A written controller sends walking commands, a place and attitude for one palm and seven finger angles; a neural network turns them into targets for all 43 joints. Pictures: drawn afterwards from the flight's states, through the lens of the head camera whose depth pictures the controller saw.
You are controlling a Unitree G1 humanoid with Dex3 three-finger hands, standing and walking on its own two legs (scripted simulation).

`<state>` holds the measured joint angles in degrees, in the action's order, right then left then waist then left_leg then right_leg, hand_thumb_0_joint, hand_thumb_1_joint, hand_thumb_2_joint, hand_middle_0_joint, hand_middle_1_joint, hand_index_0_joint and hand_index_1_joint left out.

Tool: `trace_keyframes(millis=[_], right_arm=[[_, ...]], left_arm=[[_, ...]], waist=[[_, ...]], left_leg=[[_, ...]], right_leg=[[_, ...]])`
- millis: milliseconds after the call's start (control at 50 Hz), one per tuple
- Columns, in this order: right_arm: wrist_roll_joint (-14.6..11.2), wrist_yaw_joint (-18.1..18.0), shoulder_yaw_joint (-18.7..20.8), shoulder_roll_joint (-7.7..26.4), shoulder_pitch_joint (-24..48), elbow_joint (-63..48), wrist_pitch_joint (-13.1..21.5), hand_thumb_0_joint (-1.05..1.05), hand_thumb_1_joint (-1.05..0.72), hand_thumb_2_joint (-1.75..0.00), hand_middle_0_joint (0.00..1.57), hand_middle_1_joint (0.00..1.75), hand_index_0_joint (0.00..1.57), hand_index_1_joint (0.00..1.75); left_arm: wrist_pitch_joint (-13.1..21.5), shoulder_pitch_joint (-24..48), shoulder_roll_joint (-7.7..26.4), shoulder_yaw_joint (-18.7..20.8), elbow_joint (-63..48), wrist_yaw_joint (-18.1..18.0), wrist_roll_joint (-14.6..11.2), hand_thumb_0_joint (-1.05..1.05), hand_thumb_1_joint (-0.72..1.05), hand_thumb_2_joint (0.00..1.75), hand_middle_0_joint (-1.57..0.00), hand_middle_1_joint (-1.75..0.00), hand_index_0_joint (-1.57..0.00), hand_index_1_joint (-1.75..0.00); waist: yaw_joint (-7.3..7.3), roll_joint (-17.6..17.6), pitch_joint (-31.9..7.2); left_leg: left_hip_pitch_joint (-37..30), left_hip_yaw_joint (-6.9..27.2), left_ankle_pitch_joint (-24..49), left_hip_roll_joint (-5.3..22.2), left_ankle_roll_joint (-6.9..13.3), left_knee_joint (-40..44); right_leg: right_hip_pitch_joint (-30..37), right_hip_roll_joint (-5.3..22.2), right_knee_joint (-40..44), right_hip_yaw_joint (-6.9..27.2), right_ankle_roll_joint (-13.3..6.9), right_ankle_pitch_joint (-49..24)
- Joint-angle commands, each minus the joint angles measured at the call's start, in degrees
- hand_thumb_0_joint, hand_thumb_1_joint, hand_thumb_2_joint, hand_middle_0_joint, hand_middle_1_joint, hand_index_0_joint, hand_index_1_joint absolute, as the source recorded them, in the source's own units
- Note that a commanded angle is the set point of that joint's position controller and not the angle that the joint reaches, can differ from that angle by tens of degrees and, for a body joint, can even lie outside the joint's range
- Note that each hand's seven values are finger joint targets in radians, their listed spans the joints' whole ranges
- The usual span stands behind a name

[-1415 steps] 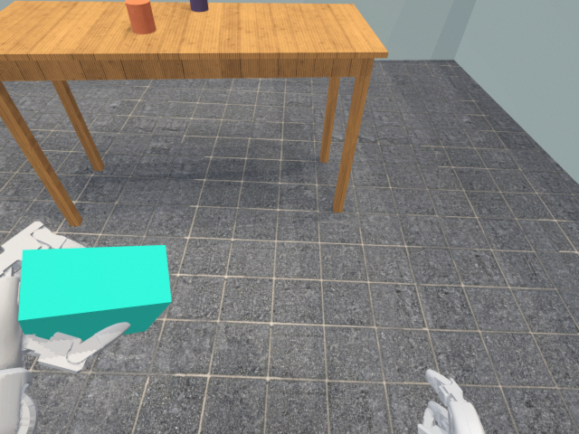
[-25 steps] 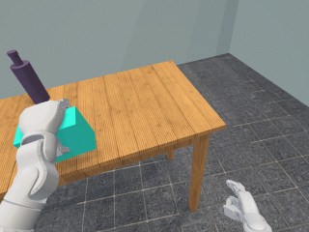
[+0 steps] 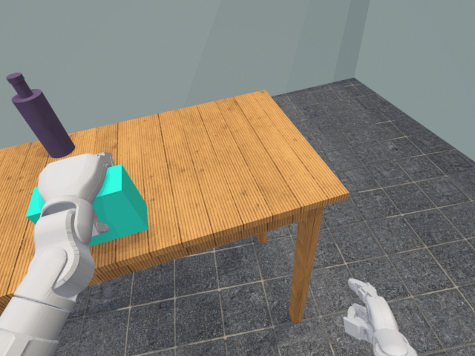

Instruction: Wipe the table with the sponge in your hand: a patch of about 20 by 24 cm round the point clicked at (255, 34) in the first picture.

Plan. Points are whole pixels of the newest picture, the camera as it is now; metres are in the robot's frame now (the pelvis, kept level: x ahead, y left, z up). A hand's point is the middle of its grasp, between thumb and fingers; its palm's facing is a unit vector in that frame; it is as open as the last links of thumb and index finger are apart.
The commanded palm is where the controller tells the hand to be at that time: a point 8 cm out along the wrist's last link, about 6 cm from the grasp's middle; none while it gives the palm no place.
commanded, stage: move the sponge above the wiping area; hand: left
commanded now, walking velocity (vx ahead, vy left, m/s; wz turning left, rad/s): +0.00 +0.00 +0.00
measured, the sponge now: (100, 215) +0.28 +0.30 +0.11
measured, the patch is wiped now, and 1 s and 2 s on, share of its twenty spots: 0.00 0.00 0.00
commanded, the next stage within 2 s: lower the sponge onto the table in 1.30 s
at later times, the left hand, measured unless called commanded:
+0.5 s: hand (90, 199) +0.29 +0.31 +0.14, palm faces +0.05 -0.01 -1.00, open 9.8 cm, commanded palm +0.26 +0.31 +0.21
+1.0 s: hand (79, 198) +0.29 +0.32 +0.14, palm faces +0.06 -0.01 -1.00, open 9.8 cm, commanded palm +0.26 +0.32 +0.22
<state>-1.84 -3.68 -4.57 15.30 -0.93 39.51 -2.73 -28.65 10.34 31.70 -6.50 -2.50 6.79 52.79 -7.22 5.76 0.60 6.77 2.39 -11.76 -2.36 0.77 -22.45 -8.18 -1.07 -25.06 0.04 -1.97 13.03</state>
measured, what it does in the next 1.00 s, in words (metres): stands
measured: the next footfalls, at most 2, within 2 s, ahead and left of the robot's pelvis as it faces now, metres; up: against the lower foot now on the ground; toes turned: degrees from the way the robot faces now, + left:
none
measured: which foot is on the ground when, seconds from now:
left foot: down 0.00-1.00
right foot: down 0.00-1.00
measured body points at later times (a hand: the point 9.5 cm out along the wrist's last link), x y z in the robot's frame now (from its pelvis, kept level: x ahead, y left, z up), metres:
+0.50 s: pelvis +0.01 +0.00 +0.00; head +0.00 -0.05 +0.45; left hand +0.28 +0.30 +0.19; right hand +0.24 -0.21 -0.09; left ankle +0.01 +0.12 -0.74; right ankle +0.01 -0.10 -0.74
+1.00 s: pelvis +0.01 +0.00 +0.00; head +0.00 -0.04 +0.45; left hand +0.28 +0.32 +0.20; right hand +0.24 -0.20 -0.09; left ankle +0.01 +0.12 -0.74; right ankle +0.01 -0.10 -0.74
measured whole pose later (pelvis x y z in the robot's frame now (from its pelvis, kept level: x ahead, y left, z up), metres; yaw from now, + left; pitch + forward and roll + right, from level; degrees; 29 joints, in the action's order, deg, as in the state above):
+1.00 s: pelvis +0.01 +0.00 +0.00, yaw +1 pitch -3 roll +0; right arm -1.9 -4.7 -3.4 16.0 -2.7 39.7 -2.1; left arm -22.2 9.8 34.0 -2.3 1.5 6.5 51.8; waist -6.8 5.4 0.4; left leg 7.4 3.1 -12.5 -2.5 1.0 -23.2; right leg -7.9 -1.0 -24.4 -0.7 -1.7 13.3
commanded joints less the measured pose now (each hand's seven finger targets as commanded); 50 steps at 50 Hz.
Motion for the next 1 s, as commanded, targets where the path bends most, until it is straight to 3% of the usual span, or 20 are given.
trace_keyframes(millis=[0, 80, 100, 140, 200, 280, 300, 380, 420, 480, 500, 580, 600, 680, 700, 780, 820, 880, 920, 980], right_arm=[[0.0, -0.2, 1.9, 5.2, 12.1, -10.1, 3.5, 0.0, -0.9, -0.9, 0.2, 0.3, 0.2, 0.3], [-0.2, 0.0, 2.4, 5.7, 12.6, -10.4, 2.9, 0.0, -0.9, -0.9, 0.2, 0.3, 0.2, 0.3], [0.0, 0.2, 2.1, 5.3, 12.0, -10.3, 3.2, 0.0, -0.9, -0.9, 0.2, 0.3, 0.2, 0.3], [-0.1, 0.0, 2.8, 6.0, 11.3, -9.7, 2.5, 0.0, -0.9, -0.9, 0.2, 0.3, 0.2, 0.3], [-0.2, -0.1, 2.2, 5.9, 11.3, -9.8, 3.0, 0.0, -0.9, -0.9, 0.2, 0.3, 0.2, 0.3], [-0.4, -0.6, 2.6, 6.2, 11.9, -10.3, 3.0, 0.0, -0.9, -0.9, 0.2, 0.3, 0.2, 0.3], [-0.1, -0.6, 2.5, 5.9, 10.6, -9.7, 3.4, 0.0, -0.9, -0.9, 0.2, 0.3, 0.2, 0.3], [-0.3, -0.8, 3.0, 6.1, 10.9, -9.9, 3.3, 0.0, -0.9, -0.9, 0.2, 0.3, 0.2, 0.3], [-0.2, -1.0, 3.0, 6.0, 9.3, -8.6, 3.0, 0.0, -0.9, -0.9, 0.2, 0.3, 0.2, 0.3], [-0.4, -1.3, 2.9, 6.6, 10.6, -9.5, 3.2, 0.0, -0.9, -0.9, 0.2, 0.3, 0.2, 0.3], [0.0, -1.2, 2.9, 6.3, 9.6, -9.0, 3.6, 0.0, -0.9, -0.9, 0.2, 0.3, 0.2, 0.3], [-0.1, -0.9, 3.3, 6.3, 10.5, -9.9, 3.5, 0.0, -0.9, -0.9, 0.2, 0.3, 0.2, 0.3], [0.1, -0.8, 3.0, 5.8, 9.7, -9.4, 3.6, 0.0, -0.9, -0.9, 0.2, 0.3, 0.2, 0.3], [-0.3, -0.7, 3.1, 6.6, 11.2, -9.9, 2.8, 0.0, -0.9, -0.9, 0.2, 0.3, 0.2, 0.3], [-0.1, -0.7, 2.8, 6.3, 10.4, -9.3, 3.0, 0.0, -0.9, -0.9, 0.2, 0.3, 0.2, 0.3], [-0.5, -1.2, 2.8, 6.6, 11.3, -10.0, 3.0, 0.0, -0.9, -0.9, 0.2, 0.3, 0.2, 0.3], [-0.3, -1.4, 3.0, 6.4, 9.6, -8.7, 3.1, 0.0, -0.9, -0.9, 0.2, 0.3, 0.2, 0.3], [-0.3, -1.5, 3.1, 6.5, 10.6, -10.0, 3.6, 0.0, -0.9, -0.9, 0.2, 0.3, 0.2, 0.3], [-0.3, -1.4, 3.0, 5.9, 9.1, -9.0, 3.5, 0.0, -0.9, -0.9, 0.2, 0.3, 0.2, 0.3], [-0.3, -1.3, 2.8, 6.5, 10.6, -9.6, 3.3, 0.0, -0.9, -0.9, 0.2, 0.3, 0.2, 0.3]], left_arm=[[1.1, 20.4, 13.7, 9.2, -10.9, -2.8, 2.7, 0.0, 0.1, 1.3, -1.2, -1.6, -1.2, -1.6], [0.9, 16.8, 17.0, 13.3, -11.2, -3.1, 2.6, 0.0, 0.1, 1.3, -1.2, -1.6, -1.2, -1.6], [1.1, 16.4, 14.2, 10.8, -11.0, -3.0, 2.3, 0.0, 0.1, 1.3, -1.2, -1.6, -1.2, -1.6], [0.9, 13.9, 14.7, 11.7, -9.2, -3.1, 1.3, 0.0, 0.1, 1.3, -1.2, -1.6, -1.2, -1.6], [0.7, 19.0, 13.9, 9.8, -8.5, -3.0, 2.4, 0.0, 0.1, 1.3, -1.2, -1.6, -1.2, -1.6], [2.4, 19.6, 18.0, 13.4, -9.9, -3.3, 2.4, 0.0, 0.1, 1.3, -1.2, -1.6, -1.2, -1.6], [3.1, 18.7, 15.7, 11.6, -8.3, -3.3, 2.4, 0.0, 0.1, 1.3, -1.2, -1.6, -1.2, -1.6], [4.2, 17.3, 17.4, 13.9, -9.0, -3.9, 1.8, 0.0, 0.1, 1.3, -1.2, -1.6, -1.2, -1.6], [4.4, 16.0, 15.3, 12.1, -4.3, -4.1, 1.1, 0.0, 0.1, 1.3, -1.2, -1.6, -1.2, -1.6], [4.8, 21.0, 18.9, 14.1, -5.7, -4.4, 2.3, 0.0, 0.1, 1.3, -1.2, -1.6, -1.2, -1.6], [5.3, 21.1, 16.6, 12.1, -4.9, -4.4, 2.4, 0.0, 0.1, 1.3, -1.2, -1.6, -1.2, -1.6], [6.1, 17.2, 19.5, 16.1, -9.4, -4.8, 1.6, 0.0, 0.1, 1.3, -1.2, -1.6, -1.2, -1.6], [6.0, 15.4, 16.3, 13.6, -7.3, -4.6, 1.3, 0.0, 0.1, 1.3, -1.2, -1.6, -1.2, -1.6], [4.7, 14.7, 20.7, 17.5, -7.4, -4.5, 0.8, 0.0, 0.1, 1.3, -1.2, -1.6, -1.2, -1.6], [4.4, 15.7, 17.9, 14.5, -5.2, -4.2, 1.1, 0.0, 0.1, 1.3, -1.2, -1.6, -1.2, -1.6], [4.5, 19.8, 18.6, 13.9, -7.3, -3.1, 0.9, 0.0, 0.1, 1.3, -1.2, -1.6, -1.2, -1.6], [5.4, 18.5, 17.1, 12.4, -4.6, -2.7, 0.5, 0.0, 0.1, 1.3, -1.2, -1.6, -1.2, -1.6], [6.8, 19.4, 20.6, 15.6, -9.0, -2.5, 1.1, 0.0, 0.1, 1.3, -1.2, -1.6, -1.2, -1.6], [7.2, 18.5, 15.7, 11.5, -6.9, -2.6, 0.4, 0.0, 0.1, 1.3, -1.2, -1.6, -1.2, -1.6], [6.5, 20.0, 19.9, 15.3, -6.7, -3.2, 1.4, 0.0, 0.1, 1.3, -1.2, -1.6, -1.2, -1.6]], waist=[[-0.38, -2.0, -15.7], [-1.06, -0.8, -15.2], [-0.68, -2.3, -15.5], [-0.4, -3.5, -12.6], [0.35, -3.5, -13.8], [-0.1, -1.3, -14.9], [0.18, -3.6, -15.6], [-0.02, -0.9, -14.5], [0.88, -3.6, -11.7], [0.31, -1.1, -13.7], [0.58, -2.4, -15.2], [-0.56, 0.2, -17.0], [-0.18, -2.3, -15.7], [-0.88, -1.4, -13.8], [0.07, -3.1, -13.0], [0.57, -0.8, -13.2], [1.33, -2.3, -12.2], [0.22, -0.1, -15.7], [1.35, -1.3, -12.9], [-0.08, 0.3, -13.1]], left_leg=[[0.4, -2.4, 13.4, -1.3, 1.5, 2.2], [0.2, -1.7, 14.3, -1.1, 1.3, 2.2], [1.1, -2.4, 15.3, -1.1, 1.3, 2.0], [1.3, -2.1, 13.7, -0.8, 1.3, 2.5], [1.4, -2.6, 13.2, -1.2, 1.4, 2.0], [0.1, -1.8, 13.2, -1.3, 1.6, 1.7], [0.9, -2.4, 14.7, -1.4, 1.7, 1.1], [-0.2, -1.8, 14.2, -1.3, 1.6, 1.3], [1.7, -2.2, 12.8, -1.1, 1.4, 2.0], [0.7, -1.8, 12.0, -1.3, 1.3, 1.8], [1.0, -2.4, 13.8, -1.5, 1.5, 1.3], [-0.6, -1.5, 17.0, -1.4, 1.5, 1.0], [0.7, -2.2, 17.4, -1.3, 1.5, 0.9], [1.0, -1.7, 14.0, -1.1, 1.3, 1.7], [2.0, -2.4, 14.0, -1.2, 1.2, 1.5], [0.5, -1.6, 12.0, -1.2, 1.4, 1.9], [1.1, -1.7, 12.2, -1.1, 1.5, 2.0], [-0.6, -1.2, 13.4, -1.2, 1.6, 1.5], [0.4, -1.3, 13.7, -1.0, 1.4, 2.0], [0.6, -0.9, 12.4, -0.9, 1.1, 2.5]], right_leg=[[7.6, -0.6, 2.7, 0.5, -1.5, -8.6], [7.5, -1.2, 3.0, 2.2, -1.8, -10.5], [8.3, -0.5, 2.1, 0.4, -1.5, -11.1], [7.3, -0.6, 3.0, 0.6, -1.2, -10.6], [6.5, -0.5, 2.7, 0.4, -1.2, -9.3], [6.5, -1.1, 3.3, 2.1, -1.6, -10.0], [7.4, -0.5, 2.2, 0.6, -1.2, -11.0], [6.1, -1.0, 3.1, 1.7, -1.5, -11.1], [6.2, -0.5, 3.3, 0.3, -1.1, -9.9], [5.5, -0.9, 3.6, 1.4, -1.6, -8.8], [6.7, -0.4, 2.7, 0.2, -1.3, -10.2], [8.3, -1.0, 2.5, 1.8, -1.7, -14.1], [8.4, -0.3, 2.0, 0.0, -1.3, -14.1], [7.4, -0.9, 3.2, 1.8, -1.5, -11.4], [7.2, -0.3, 2.7, 0.4, -1.2, -11.2], [5.6, -0.9, 4.0, 1.2, -1.4, -8.9], [5.9, -0.5, 3.8, 0.1, -1.1, -8.9], [6.7, -0.9, 3.5, 1.4, -1.6, -9.9], [6.0, -0.5, 3.7, -0.4, -1.3, -9.4], [5.8, -0.9, 4.1, 0.9, -1.8, -8.2]])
